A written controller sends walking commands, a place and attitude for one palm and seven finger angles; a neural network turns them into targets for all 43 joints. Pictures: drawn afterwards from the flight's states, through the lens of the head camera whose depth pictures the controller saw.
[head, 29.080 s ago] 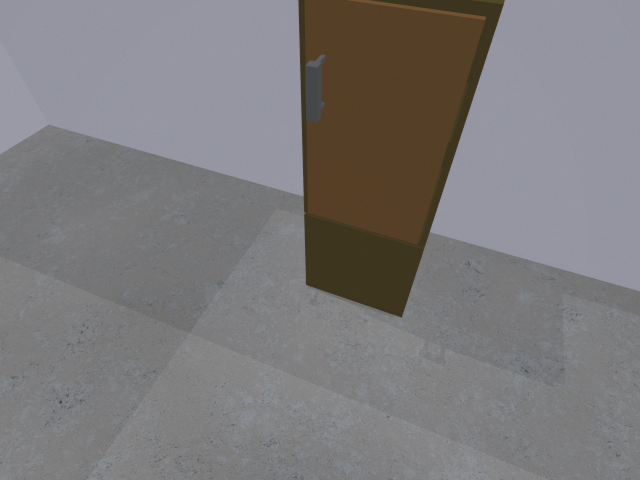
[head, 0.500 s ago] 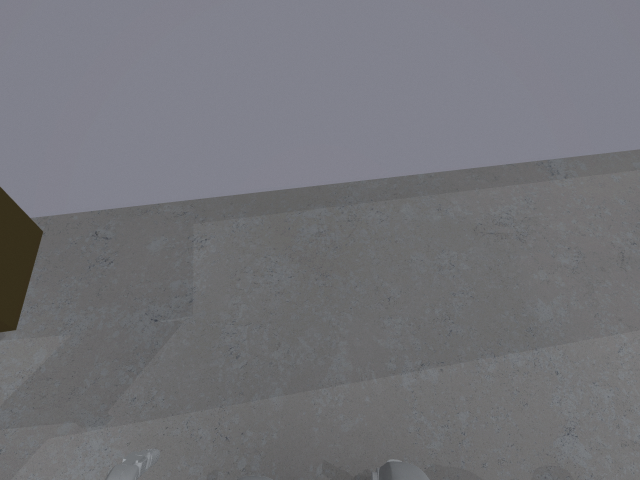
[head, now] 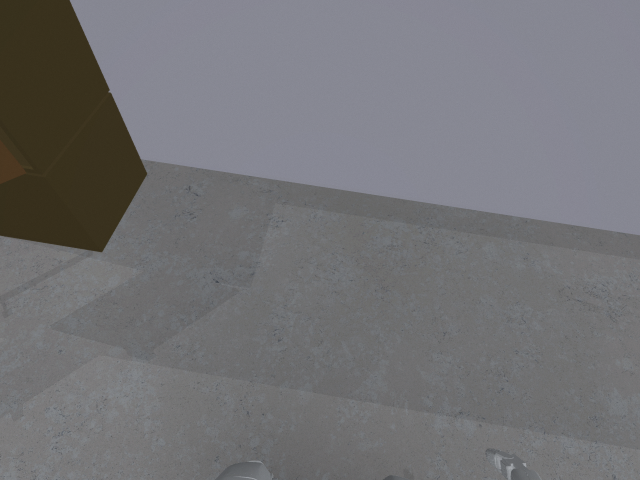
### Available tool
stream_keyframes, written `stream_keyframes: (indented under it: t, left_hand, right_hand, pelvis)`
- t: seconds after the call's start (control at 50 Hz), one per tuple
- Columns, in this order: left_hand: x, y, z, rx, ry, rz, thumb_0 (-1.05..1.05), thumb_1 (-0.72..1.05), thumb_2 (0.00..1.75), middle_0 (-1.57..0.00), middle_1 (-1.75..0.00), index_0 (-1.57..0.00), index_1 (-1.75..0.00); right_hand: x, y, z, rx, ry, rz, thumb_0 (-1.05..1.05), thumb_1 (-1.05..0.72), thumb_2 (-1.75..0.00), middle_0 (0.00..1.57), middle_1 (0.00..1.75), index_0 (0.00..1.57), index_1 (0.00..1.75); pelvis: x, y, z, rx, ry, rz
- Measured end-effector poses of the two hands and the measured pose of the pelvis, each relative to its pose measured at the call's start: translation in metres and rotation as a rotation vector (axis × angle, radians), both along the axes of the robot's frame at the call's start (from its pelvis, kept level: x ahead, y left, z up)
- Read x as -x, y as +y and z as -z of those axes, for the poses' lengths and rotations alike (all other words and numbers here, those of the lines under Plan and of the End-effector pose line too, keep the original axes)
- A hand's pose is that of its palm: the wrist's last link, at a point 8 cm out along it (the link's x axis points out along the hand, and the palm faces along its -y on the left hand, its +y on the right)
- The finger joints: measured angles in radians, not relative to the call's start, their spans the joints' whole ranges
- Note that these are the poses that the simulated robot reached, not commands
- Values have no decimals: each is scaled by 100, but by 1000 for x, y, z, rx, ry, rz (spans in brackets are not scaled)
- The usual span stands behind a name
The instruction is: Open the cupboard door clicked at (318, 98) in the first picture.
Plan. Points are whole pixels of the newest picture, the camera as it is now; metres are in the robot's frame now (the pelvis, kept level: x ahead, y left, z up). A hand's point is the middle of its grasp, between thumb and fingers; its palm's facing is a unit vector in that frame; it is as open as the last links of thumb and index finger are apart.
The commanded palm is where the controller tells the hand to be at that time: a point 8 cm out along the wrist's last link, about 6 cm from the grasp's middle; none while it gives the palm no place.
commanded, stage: turn to face it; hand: left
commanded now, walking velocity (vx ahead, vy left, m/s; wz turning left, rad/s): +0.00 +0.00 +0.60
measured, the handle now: out of the picture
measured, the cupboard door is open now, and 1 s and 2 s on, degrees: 49 49 49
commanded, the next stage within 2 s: take the last steps up to it in 1.18 s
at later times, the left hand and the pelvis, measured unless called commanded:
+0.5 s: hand out of the picture +0.04 +0.16 -0.14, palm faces +0.29 -0.92 -0.25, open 7.4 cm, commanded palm none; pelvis +0.02 -0.05 +0.02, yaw +18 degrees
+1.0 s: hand out of the picture +0.01 +0.20 -0.14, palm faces +0.54 -0.80 -0.26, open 7.4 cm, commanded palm none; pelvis +0.04 -0.03 +0.02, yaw +33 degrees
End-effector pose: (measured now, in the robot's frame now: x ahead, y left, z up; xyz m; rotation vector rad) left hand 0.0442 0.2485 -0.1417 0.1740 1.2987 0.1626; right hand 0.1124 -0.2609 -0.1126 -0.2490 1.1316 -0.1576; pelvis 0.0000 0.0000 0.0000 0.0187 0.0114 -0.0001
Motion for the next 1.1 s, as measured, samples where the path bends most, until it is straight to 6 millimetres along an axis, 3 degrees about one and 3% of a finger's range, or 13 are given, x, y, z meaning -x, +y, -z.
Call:
stream_keyframes:
  t: [0.06, 0.18, 0.32, 0.46, 0.58, 0.68, 0.74, 0.92, 1.1]
  left_hand:
    - [5, 11, -3, -18, 13, -38, 1, 91, 90, -21, -30, -20, -30]
    - [-7, 14, -25, -45, -67, -92, 1, 91, 90, -20, -30, -20, -30]
    - [-15, -8, -36, -105, -162, -133, 1, 91, 90, -20, -30, -20, -30]
    - [12, -37, -42, -75, -123, -228, 1, 91, 90, -20, -30, -20, -30]
    - [45, -47, -25, -11, -85, -331, 1, 91, 90, -21, -30, -20, -30]
    - [85, -32, 3, 23, -25, -433, 1, 91, 90, -21, -30, -20, -30]
    - [97, -22, 2, 10, 11, -469, 1, 91, 90, -21, -30, -20, -30]
    - [85, -3, -27, -53, -77, -535, 1, 91, 90, -20, -30, -20, -30]
    - [59, -34, -34, -111, -137, -559, 1, 91, 90, -20, -30, -20, -30]
  right_hand:
    - [-7, 7, -7, 10, -8, -38, 0, -90, -90, 20, 30, 20, 30]
    - [-7, 8, -7, -3, 43, -92, 0, -90, -90, 20, 30, 20, 30]
    - [-15, -13, 16, -51, 92, -123, 0, -90, -90, 20, 30, 21, 30]
    - [-41, -20, 9, -46, 129, -195, 1, -90, -90, 20, 30, 20, 30]
    - [-80, 6, -2, -17, 108, -315, 1, -91, -90, 20, 30, 20, 30]
    - [-114, 45, -2, 13, 20, -429, 1, -91, -90, 20, 30, 20, 30]
    - [-120, 60, -9, 21, -6, -469, 0, -91, -90, 20, 30, 20, 30]
    - [-112, 68, -13, 12, 66, -529, 0, -90, -90, 20, 30, 20, 30]
    - [-119, 41, 19, -38, 147, -532, 0, -90, -90, 20, 30, 21, 30]
  pelvis:
    - [0, -1, -5, 12, -1, -28]
    - [-2, -10, -15, 32, 5, -96]
    - [-9, -40, -6, 10, 14, -180]
    - [-18, -47, -17, -5, 1, -289]
    - [-23, -39, -17, -9, 1, -375]
    - [-20, -23, 0, 8, -1, -441]
    - [-18, -20, -4, 24, -6, -465]
    - [-27, -24, -21, 52, 1, -545]
    - [-50, -51, -9, 12, 10, -605]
